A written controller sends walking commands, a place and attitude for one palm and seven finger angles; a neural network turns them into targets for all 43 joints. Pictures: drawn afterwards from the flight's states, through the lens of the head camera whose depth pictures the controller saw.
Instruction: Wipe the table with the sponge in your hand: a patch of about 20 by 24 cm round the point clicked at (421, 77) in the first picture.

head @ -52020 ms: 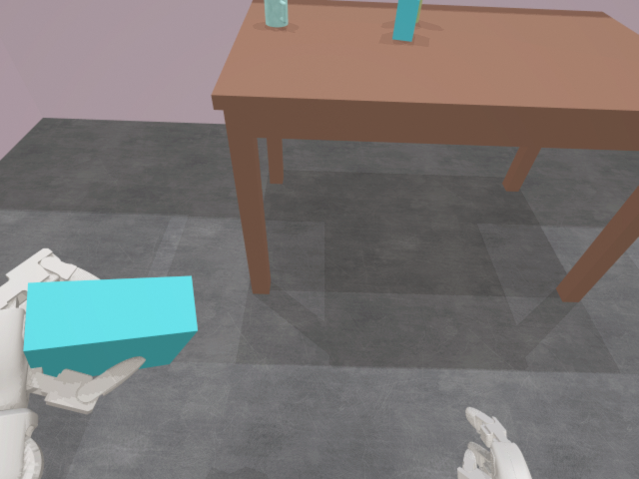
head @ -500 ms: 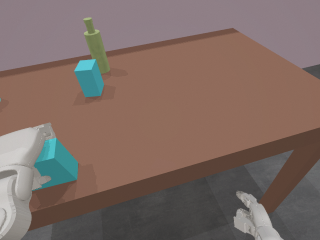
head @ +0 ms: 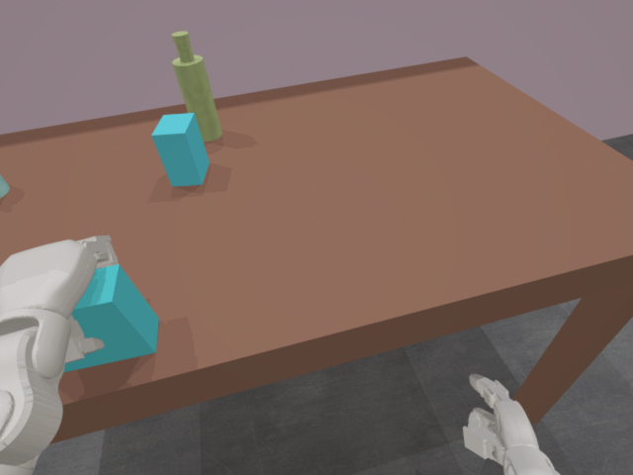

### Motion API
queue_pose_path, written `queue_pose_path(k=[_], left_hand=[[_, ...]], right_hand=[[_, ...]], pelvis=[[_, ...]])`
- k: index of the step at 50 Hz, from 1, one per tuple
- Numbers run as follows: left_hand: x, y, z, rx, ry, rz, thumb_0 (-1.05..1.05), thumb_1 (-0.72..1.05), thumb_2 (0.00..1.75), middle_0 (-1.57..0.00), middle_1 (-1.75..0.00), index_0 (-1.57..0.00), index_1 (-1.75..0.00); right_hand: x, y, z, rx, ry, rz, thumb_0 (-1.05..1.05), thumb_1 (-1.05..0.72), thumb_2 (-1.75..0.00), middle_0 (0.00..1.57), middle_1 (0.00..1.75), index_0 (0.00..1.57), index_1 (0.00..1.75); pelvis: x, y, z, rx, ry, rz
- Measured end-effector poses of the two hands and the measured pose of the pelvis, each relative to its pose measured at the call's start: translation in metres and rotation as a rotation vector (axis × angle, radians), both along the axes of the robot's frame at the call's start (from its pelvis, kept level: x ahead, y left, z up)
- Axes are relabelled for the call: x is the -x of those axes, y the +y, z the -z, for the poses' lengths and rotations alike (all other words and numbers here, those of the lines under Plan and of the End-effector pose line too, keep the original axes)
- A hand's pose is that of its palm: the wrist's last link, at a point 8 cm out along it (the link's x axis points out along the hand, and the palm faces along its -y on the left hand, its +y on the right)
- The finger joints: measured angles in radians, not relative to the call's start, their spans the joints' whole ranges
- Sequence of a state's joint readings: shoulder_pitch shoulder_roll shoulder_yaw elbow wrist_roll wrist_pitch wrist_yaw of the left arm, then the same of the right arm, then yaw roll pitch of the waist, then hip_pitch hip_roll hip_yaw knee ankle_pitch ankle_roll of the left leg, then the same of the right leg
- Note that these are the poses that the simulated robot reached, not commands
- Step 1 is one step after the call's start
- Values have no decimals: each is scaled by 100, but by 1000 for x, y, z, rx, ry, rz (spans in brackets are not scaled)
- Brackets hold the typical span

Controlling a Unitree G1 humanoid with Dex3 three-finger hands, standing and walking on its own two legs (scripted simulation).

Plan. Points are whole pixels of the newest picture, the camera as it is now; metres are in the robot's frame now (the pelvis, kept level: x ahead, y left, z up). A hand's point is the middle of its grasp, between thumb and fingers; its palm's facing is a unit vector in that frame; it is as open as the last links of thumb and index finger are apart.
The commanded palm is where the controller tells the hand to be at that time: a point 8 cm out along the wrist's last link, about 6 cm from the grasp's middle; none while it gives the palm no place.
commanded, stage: lift the sponge slowly off the table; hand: left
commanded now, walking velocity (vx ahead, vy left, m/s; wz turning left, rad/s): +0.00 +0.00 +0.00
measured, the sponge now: (89, 331) +0.22 +0.33 +0.09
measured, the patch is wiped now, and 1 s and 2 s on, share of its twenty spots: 1.00 1.00 1.00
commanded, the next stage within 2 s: bring the sponge back beside the body in 1.56 s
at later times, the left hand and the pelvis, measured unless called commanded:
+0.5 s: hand (65, 298) +0.22 +0.32 +0.16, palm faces +0.10 -0.05 -0.99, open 9.7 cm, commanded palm +0.19 +0.31 +0.23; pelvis -0.01 -0.01 +0.00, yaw +1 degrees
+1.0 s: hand (65, 266) +0.24 +0.31 +0.19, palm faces +0.10 -0.02 -1.00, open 9.7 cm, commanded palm +0.20 +0.32 +0.27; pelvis -0.03 -0.02 +0.00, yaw +0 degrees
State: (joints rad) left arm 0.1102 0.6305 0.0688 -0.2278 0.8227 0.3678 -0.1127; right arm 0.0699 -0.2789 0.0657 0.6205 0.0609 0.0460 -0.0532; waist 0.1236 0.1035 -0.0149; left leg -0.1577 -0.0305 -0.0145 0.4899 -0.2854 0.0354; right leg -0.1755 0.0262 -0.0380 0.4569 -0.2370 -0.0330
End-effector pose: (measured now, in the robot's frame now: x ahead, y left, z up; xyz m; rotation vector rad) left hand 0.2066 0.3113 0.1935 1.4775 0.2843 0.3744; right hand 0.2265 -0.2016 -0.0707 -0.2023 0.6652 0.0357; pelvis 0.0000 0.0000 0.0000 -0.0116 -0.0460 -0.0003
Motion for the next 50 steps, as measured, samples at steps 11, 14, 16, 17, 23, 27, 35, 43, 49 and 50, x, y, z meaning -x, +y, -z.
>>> queue_pose_path(k=[11,14,16,17,23,27,35,43,49,50], left_hand=[[4,-3,-4,12,7,9,0,-49,107,-75,-138,-78,-139],[8,-5,-5,11,6,15,0,-49,107,-76,-138,-79,-139],[11,-5,-6,12,6,11,0,-49,107,-76,-138,-79,-139],[11,-4,-7,9,3,8,0,-49,107,-76,-137,-79,-138],[12,-1,-17,-5,-20,-12,0,-50,107,-76,-137,-79,-138],[10,-5,-25,-7,-34,-4,0,-50,107,-76,-137,-80,-138],[-1,-8,-33,-18,-18,3,0,-50,107,-76,-137,-80,-138],[-9,-3,-42,-28,-14,-9,0,-50,107,-76,-137,-80,-138],[-8,-7,-50,-39,-27,17,-1,-50,107,-76,-137,-80,-138],[-8,-7,-51,-37,-27,18,-1,-50,107,-76,-137,-80,-138]], right_hand=[[-3,-6,-2,12,-14,-8,1,-90,-90,21,30,20,30],[-3,-7,-3,13,-20,-9,1,-90,-90,21,30,20,30],[-3,-8,-4,14,-22,-10,1,-90,-90,21,30,20,30],[-3,-8,-4,16,-23,-12,1,-90,-90,21,30,20,30],[0,-6,-5,16,-32,-17,1,-90,-90,21,30,20,30],[2,-5,-6,8,-43,-16,1,-90,-90,21,30,20,30],[10,-6,-7,-2,-49,-8,1,-90,-90,21,30,20,30],[20,-17,-2,13,-36,13,1,-90,-90,21,30,20,30],[25,-23,2,17,-25,28,1,-90,-90,21,30,20,30],[25,-23,3,16,-22,30,1,-90,-90,21,30,20,30]], pelvis=[[2,-8,0,-1,-14,0],[3,-9,0,-2,-19,-3],[4,-10,-1,-2,-24,-3],[5,-10,-1,-2,-27,-4],[12,-13,-1,-4,-38,-9],[17,-13,-1,-6,-42,-10],[25,-16,-1,-12,-41,-6],[29,-17,-1,-14,-38,-4],[28,-16,0,-14,-37,-1],[28,-16,0,-14,-38,-1]])
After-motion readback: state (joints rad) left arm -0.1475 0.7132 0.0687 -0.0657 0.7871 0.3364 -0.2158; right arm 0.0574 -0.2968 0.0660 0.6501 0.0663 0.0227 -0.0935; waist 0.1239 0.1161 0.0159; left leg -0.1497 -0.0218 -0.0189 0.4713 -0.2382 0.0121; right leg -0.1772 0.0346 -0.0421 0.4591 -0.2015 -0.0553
